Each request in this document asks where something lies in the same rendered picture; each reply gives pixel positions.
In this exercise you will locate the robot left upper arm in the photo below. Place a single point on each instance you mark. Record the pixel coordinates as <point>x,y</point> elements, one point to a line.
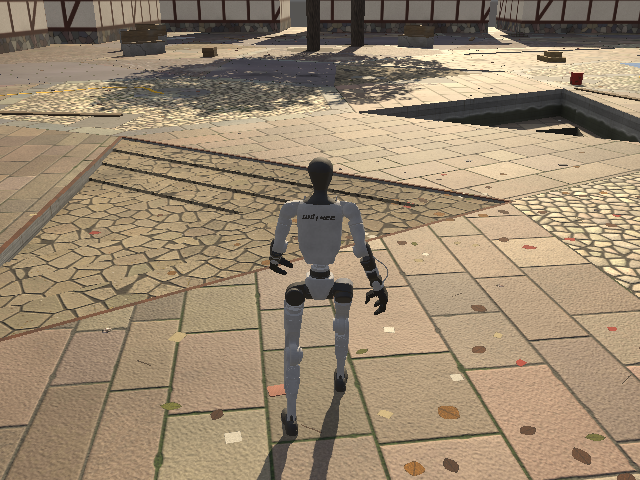
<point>288,210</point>

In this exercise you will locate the robot right forearm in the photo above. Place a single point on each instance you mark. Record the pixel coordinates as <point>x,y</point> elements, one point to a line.
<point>371,270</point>

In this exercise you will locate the robot left forearm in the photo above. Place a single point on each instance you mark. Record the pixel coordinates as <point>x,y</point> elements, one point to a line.
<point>274,256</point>

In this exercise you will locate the robot right upper arm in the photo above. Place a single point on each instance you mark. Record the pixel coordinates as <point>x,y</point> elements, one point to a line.
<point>351,211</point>

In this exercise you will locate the right robot hand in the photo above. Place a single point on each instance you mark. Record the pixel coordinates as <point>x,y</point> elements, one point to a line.
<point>383,299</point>

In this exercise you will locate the right robot thigh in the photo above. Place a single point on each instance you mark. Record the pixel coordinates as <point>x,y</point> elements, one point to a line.
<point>343,294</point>

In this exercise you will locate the left robot foot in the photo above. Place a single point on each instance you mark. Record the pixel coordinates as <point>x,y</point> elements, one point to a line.
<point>291,426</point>

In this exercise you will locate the left robot hand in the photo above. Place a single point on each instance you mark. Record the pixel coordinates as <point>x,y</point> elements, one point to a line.
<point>284,262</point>

